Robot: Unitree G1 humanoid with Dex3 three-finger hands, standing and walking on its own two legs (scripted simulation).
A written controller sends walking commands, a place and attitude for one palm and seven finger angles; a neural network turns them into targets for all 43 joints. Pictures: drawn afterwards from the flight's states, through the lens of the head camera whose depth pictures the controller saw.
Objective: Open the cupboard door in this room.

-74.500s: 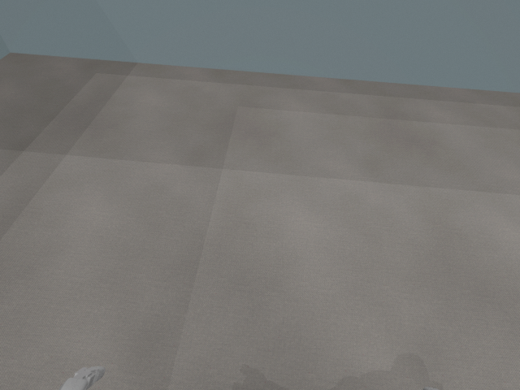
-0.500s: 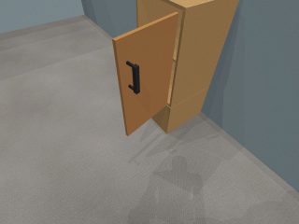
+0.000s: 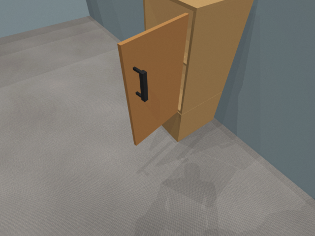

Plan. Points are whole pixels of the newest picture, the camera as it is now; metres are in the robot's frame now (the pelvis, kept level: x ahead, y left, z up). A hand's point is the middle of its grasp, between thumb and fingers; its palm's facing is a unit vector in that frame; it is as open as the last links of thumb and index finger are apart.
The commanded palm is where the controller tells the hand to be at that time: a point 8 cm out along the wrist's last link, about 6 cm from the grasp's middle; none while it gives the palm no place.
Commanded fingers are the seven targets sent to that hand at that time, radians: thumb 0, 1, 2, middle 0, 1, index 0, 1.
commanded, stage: look to check the result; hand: left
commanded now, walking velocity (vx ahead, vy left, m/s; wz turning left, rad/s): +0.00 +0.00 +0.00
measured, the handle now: (140, 84) +0.64 +0.10 +0.00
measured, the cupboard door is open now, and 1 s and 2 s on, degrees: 100 100 100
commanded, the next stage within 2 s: stand and wait in 0.02 s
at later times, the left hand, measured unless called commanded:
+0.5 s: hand out of the picture +0.01 +0.16 -0.18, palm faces +0.02 -0.98 -0.19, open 7.3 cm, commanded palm none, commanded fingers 0.00 0.90 0.90 -0.20 -0.30 -0.20 -0.30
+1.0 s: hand out of the picture +0.02 +0.15 -0.17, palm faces +0.03 -0.98 -0.19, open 7.3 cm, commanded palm none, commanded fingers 0.00 0.90 0.90 -0.20 -0.30 -0.20 -0.30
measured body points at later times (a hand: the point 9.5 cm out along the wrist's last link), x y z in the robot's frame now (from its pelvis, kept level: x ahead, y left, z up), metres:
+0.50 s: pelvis +0.02 -0.01 +0.00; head +0.03 -0.02 +0.45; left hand +0.01 +0.21 -0.16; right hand +0.00 -0.22 -0.16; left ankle -0.01 +0.10 -0.74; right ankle +0.00 -0.10 -0.74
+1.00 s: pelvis +0.02 -0.02 +0.00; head +0.04 -0.02 +0.45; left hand +0.02 +0.20 -0.16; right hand +0.01 -0.23 -0.16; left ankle -0.01 +0.10 -0.74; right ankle +0.00 -0.10 -0.74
